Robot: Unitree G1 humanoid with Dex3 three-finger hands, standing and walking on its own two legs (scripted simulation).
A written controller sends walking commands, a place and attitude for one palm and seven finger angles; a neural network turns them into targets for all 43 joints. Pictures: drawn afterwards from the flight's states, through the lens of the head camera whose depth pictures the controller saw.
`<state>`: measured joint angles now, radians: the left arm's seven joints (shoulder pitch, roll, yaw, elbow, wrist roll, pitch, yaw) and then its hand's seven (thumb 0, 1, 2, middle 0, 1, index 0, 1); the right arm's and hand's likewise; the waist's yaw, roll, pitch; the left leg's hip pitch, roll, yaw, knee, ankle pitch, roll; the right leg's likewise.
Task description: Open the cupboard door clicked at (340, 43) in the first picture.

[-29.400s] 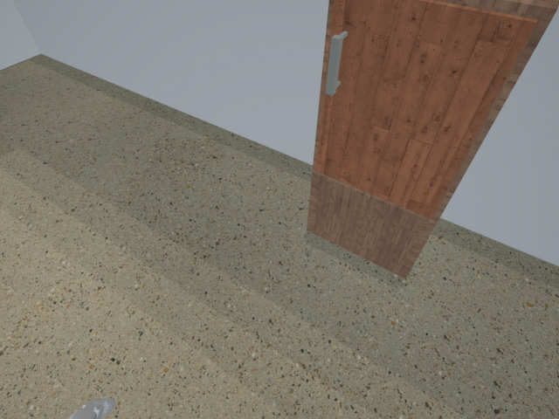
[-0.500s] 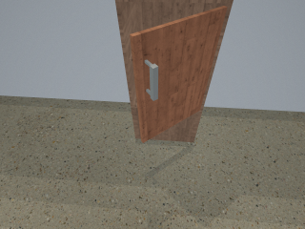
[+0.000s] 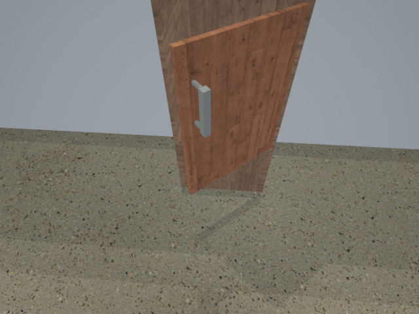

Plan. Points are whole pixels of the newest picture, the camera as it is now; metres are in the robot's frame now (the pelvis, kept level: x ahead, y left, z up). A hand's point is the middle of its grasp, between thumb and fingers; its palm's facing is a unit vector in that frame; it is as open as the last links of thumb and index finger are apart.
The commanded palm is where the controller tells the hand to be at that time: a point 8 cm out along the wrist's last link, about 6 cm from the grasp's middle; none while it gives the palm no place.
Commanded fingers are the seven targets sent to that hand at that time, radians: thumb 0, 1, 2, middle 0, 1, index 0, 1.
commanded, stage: look to check the result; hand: left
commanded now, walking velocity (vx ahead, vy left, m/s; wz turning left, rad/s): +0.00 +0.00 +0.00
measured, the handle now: (200, 109) +0.59 +0.06 +0.05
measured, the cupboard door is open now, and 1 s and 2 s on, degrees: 39 39 39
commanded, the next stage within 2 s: walk to a spot facing it in 0.32 s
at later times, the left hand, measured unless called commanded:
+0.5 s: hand out of the picture +0.02 +0.17 -0.17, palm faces +0.03 -0.98 -0.21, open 7.4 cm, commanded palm none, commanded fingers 0.00 0.90 0.90 -0.20 -0.30 -0.20 -0.30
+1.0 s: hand out of the picture +0.09 +0.15 -0.17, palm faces -0.14 -0.94 -0.30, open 7.4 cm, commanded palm none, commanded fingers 0.00 0.90 0.90 -0.20 -0.30 -0.20 -0.30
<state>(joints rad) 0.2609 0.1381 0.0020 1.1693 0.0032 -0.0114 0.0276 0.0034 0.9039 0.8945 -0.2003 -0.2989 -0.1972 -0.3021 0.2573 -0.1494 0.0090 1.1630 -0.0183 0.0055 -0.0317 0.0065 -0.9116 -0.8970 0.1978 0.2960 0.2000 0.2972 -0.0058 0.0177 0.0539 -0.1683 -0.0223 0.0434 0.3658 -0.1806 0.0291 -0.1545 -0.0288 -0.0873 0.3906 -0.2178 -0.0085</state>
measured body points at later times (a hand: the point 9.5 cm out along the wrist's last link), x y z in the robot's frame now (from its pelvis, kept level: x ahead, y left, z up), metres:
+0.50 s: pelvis +0.01 -0.01 +0.00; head +0.03 -0.02 +0.45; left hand +0.02 +0.22 -0.15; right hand +0.02 -0.23 -0.16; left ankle +0.01 +0.10 -0.75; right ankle +0.00 -0.11 -0.75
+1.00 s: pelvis +0.00 -0.04 -0.01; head +0.05 -0.08 +0.43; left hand +0.10 +0.20 -0.14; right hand +0.01 -0.30 -0.18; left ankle -0.02 +0.11 -0.68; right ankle -0.01 -0.11 -0.75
